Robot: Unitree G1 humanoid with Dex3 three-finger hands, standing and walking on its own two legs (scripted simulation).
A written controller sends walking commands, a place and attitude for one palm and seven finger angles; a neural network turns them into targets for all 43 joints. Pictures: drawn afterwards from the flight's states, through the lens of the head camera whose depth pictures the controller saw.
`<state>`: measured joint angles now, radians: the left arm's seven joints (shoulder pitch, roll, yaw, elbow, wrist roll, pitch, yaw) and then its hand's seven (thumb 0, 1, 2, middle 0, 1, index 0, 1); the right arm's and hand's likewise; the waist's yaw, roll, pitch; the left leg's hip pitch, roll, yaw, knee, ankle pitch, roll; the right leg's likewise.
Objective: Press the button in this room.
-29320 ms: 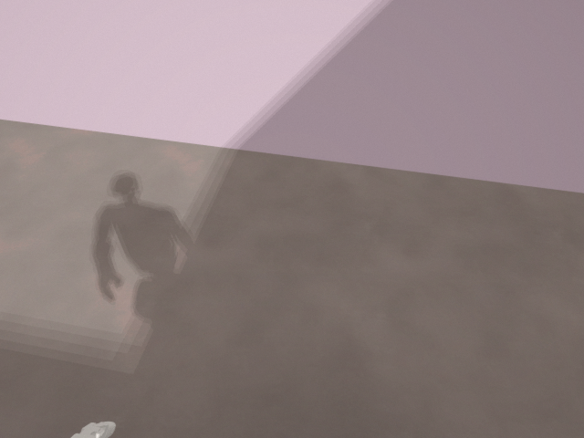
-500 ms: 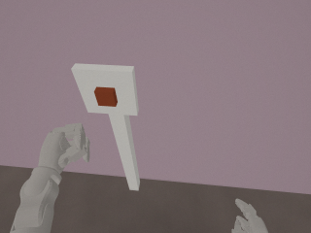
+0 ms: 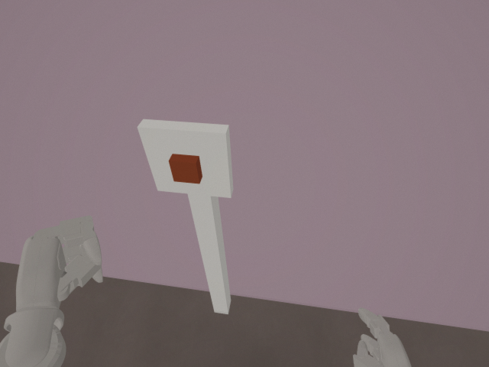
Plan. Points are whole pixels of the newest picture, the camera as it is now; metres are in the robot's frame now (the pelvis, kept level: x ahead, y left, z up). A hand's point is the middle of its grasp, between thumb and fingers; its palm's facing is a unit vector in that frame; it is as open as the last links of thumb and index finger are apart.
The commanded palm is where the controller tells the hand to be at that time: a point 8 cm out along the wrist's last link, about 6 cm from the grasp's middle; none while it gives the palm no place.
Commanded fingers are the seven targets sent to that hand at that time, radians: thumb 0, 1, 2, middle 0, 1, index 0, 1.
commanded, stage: draw the hand back to the body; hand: left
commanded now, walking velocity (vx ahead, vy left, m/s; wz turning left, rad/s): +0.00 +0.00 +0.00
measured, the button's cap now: (186, 167) +0.48 +0.19 +0.07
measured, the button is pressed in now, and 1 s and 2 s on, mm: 0 0 0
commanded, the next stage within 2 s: step back with the hand held close in 0.50 s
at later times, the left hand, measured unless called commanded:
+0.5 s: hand (66, 277) +0.17 +0.23 +0.16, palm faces +0.43 -0.83 -0.36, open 3.1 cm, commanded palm +0.12 +0.28 +0.18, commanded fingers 0.00 0.90 0.90 -1.30 -1.50 -1.30 -1.50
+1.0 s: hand (61, 283) +0.16 +0.24 +0.16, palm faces +0.31 -0.82 -0.49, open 3.1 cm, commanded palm +0.10 +0.29 +0.17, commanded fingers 0.00 0.90 0.90 -1.30 -1.50 -1.30 -1.50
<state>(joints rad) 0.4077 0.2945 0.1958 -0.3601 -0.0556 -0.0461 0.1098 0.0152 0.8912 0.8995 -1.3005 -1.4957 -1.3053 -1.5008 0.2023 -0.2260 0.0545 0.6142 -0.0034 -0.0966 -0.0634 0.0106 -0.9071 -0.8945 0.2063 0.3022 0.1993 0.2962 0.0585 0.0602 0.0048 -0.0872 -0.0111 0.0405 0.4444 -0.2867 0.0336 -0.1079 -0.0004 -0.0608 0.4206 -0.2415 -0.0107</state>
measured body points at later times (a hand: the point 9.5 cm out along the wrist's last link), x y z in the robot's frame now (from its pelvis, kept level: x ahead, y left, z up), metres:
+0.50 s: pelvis -0.01 +0.00 +0.00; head -0.04 -0.02 +0.45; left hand +0.14 +0.28 +0.18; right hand +0.18 -0.22 -0.08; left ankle -0.02 +0.09 -0.74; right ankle +0.00 -0.11 -0.74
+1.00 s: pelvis -0.04 +0.01 +0.00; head -0.02 +0.01 +0.45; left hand +0.14 +0.28 +0.18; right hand +0.13 -0.24 -0.08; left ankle -0.02 +0.09 -0.74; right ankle +0.00 -0.11 -0.74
